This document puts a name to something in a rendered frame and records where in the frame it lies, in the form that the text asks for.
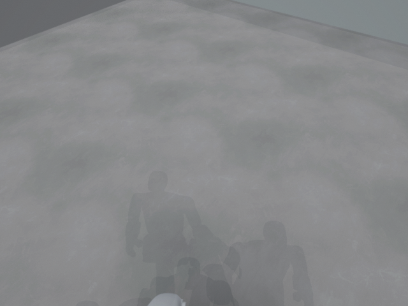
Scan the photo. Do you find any left robot thigh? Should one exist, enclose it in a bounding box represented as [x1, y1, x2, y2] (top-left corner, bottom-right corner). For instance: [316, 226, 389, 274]
[147, 293, 186, 306]

